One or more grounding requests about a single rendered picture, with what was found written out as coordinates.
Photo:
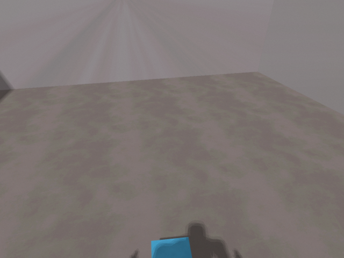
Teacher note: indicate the carton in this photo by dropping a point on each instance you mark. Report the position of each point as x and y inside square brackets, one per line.
[171, 248]

